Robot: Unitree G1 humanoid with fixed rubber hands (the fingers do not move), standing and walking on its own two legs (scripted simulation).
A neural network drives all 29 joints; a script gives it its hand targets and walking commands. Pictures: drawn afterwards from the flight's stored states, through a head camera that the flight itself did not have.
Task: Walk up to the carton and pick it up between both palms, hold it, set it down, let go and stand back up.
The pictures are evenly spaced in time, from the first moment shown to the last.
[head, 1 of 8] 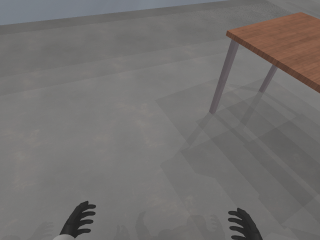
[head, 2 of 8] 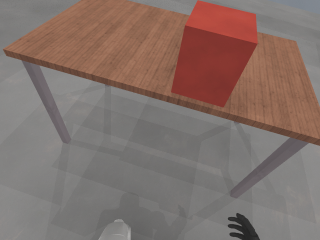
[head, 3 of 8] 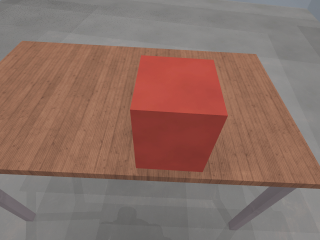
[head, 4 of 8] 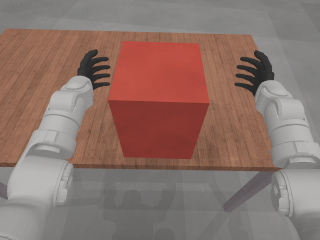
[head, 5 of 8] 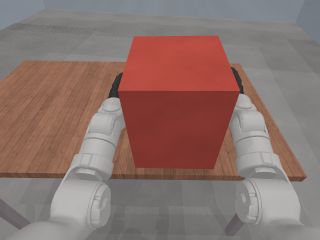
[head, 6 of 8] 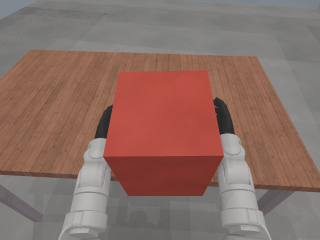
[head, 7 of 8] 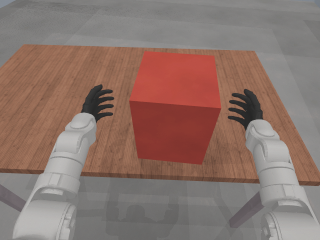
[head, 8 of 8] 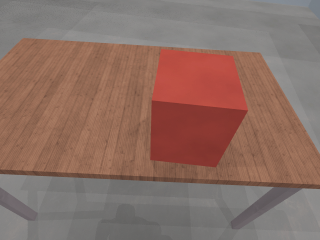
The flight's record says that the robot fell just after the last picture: no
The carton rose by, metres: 0.14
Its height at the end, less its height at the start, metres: +0.00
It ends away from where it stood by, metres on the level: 0.04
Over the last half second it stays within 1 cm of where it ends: yes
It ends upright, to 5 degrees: yes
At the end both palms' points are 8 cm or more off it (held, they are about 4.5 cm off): yes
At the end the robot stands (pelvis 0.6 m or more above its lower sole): yes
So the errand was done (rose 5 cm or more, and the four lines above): yes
